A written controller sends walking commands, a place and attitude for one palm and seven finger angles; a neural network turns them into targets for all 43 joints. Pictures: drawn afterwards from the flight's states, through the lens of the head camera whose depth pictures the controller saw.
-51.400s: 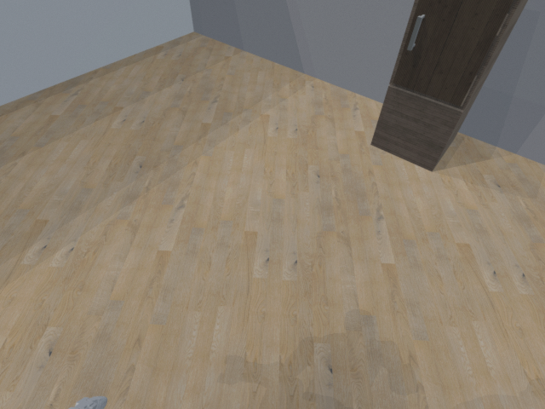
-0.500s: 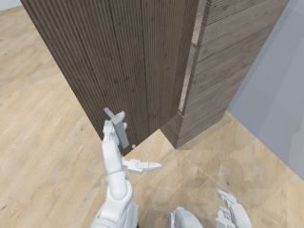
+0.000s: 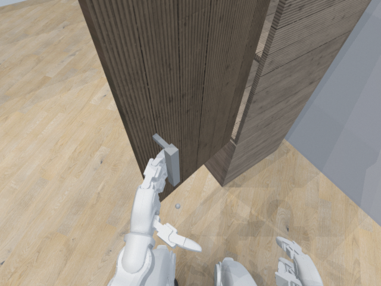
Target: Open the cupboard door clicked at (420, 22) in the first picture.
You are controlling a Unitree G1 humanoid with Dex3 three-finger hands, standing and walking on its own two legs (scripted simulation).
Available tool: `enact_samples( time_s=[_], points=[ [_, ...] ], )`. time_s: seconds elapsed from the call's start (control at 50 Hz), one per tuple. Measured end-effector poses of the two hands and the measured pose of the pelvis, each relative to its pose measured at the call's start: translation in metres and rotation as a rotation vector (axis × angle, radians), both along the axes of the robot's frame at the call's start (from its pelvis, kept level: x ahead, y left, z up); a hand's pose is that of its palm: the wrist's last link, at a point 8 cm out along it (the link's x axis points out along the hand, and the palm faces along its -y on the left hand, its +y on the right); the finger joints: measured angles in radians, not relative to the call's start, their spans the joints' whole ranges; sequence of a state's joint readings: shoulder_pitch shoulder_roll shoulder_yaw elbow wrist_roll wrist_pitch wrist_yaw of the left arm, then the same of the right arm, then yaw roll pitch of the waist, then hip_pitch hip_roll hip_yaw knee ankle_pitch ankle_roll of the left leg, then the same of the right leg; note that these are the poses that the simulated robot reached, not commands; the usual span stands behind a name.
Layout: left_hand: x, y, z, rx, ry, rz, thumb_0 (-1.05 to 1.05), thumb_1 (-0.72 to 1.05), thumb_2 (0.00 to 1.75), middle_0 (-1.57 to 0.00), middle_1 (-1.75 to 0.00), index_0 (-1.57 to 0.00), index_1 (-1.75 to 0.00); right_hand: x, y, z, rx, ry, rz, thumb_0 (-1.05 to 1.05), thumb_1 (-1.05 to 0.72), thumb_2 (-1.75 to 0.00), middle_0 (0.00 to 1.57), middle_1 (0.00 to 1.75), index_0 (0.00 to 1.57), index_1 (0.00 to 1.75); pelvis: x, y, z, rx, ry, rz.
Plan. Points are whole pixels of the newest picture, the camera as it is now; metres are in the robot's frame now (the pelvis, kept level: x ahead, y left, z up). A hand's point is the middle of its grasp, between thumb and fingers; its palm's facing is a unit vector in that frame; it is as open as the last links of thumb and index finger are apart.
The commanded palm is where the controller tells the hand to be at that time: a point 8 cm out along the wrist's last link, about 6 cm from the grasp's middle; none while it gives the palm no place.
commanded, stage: slide the hand sideways off the handle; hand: left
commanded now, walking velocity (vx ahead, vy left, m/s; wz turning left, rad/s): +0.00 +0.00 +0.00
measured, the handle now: (166, 161) +0.36 +0.07 +0.04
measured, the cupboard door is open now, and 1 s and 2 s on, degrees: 100 100 100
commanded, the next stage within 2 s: draw the hand back to the body in 0.78 s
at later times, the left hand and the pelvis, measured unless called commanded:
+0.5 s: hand (152, 225) +0.23 +0.09 +0.03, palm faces -0.02 -1.00 +0.02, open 16.3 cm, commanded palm +0.21 +0.14 +0.03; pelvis +0.01 -0.01 +0.00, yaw +0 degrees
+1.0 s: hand (134, 240) +0.20 +0.11 +0.05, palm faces -0.04 -1.00 -0.02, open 16.3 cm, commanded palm +0.18 +0.18 +0.06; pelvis +0.00 -0.02 -0.01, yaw +0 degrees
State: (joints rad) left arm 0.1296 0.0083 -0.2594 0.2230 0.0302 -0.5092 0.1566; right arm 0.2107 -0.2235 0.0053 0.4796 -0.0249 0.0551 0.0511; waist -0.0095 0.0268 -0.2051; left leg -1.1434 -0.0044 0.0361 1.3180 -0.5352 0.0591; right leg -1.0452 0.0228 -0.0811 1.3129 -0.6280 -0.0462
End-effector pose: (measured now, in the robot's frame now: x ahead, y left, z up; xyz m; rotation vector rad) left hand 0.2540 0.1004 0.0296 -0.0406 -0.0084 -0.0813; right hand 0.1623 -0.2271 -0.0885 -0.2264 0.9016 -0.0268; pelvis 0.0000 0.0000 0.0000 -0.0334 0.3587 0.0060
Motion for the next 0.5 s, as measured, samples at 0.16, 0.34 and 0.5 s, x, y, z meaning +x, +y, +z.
enact_samples(
  time_s=[0.16, 0.34, 0.5],
  points=[
    [-0.017, 0.021, 0.0, 0.014, 0.025, 0.039, -0.01, -0.5, 0.3, -0.15, -0.29, -0.15, -0.3, 0.01, 0.016, 0.001, 0.028, -0.028, 0.014, 0.01, -0.9, -0.9, 0.2, 0.3, 0.2, 0.3, 0.0, 0.004, -0.001, -0.007, -0.006, 0.001],
    [-0.028, 0.029, 0.001, 0.012, 0.033, 0.033, -0.01, -0.5, 0.3, -0.15, -0.29, -0.15, -0.3, 0.023, 0.021, 0.004, 0.03, -0.07, 0.038, 0.01, -0.9, -0.9, 0.2, 0.3, 0.2, 0.3, 0.002, 0.001, -0.003, -0.01, -0.001, 0.007],
    [-0.04, 0.042, 0.001, 0.023, 0.053, 0.061, -0.01, -0.5, 0.3, -0.15, -0.29, -0.15, -0.3, 0.029, 0.01, 0.004, 0.015, -0.092, 0.031, 0.01, -0.9, -0.9, 0.2, 0.3, 0.2, 0.3, 0.005, -0.006, -0.005, -0.007, 0.004, 0.006]
  ],
)
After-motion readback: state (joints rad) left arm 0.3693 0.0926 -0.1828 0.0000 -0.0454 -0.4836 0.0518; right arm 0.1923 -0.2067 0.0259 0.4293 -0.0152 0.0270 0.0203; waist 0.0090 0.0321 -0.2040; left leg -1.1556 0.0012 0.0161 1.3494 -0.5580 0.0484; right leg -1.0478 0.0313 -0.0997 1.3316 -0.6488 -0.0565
